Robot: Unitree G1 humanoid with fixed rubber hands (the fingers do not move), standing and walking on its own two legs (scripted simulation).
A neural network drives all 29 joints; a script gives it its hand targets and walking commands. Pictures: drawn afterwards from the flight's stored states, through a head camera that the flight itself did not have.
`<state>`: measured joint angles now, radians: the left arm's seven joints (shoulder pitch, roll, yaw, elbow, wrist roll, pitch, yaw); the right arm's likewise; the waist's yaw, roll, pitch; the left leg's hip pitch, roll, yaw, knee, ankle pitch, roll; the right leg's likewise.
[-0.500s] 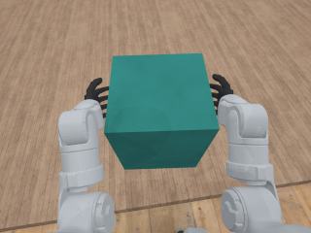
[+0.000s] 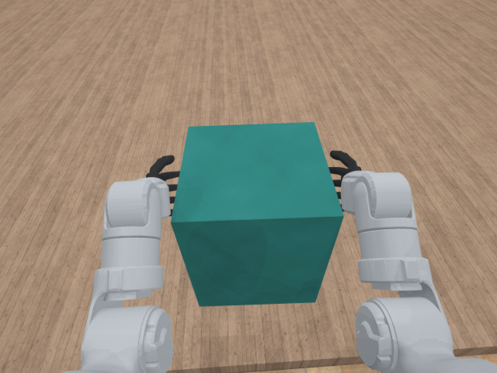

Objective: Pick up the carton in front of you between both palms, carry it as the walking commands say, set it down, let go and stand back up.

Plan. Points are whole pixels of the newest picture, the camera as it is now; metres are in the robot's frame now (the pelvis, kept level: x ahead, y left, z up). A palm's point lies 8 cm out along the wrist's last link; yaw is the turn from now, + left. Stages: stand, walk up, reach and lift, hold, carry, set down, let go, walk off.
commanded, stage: carry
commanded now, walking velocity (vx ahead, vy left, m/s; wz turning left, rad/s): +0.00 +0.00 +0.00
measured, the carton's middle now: (254, 218) +0.36 +0.01 +0.06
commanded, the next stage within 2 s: none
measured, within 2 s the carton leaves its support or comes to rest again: neither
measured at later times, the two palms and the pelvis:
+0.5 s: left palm (142, 208) +0.32 +0.17 +0.14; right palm (347, 205) +0.32 -0.13 +0.14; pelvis -0.03 +0.02 +0.00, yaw +0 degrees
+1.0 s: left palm (135, 213) +0.31 +0.18 +0.13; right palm (341, 209) +0.31 -0.12 +0.13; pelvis -0.04 +0.03 +0.00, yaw +0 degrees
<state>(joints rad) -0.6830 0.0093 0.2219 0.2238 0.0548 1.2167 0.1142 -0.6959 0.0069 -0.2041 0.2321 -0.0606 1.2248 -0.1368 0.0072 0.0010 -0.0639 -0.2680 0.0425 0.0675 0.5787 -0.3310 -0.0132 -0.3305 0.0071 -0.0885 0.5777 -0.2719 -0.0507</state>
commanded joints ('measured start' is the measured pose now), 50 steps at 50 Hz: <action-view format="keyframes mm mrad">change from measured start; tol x2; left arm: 1 -761 -1119 -578 -94 -425 -21 -238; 17 -758 -1117 -540 -62 -410 -23 -222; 50 -765 -1129 -556 -85 -418 -18 -219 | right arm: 1 -730 1092 548 -101 396 -34 240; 14 -751 1100 527 -76 412 -34 242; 50 -754 1102 530 -96 413 -26 241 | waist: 1 -10 -2 -374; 50 -5 4 -398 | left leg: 1 96 100 -70 -63 231 41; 13 53 100 -84 -110 172 52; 50 41 102 -96 -109 210 67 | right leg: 1 148 -145 122 -79 294 -13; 12 140 -148 124 -106 203 -4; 50 132 -148 122 -92 210 11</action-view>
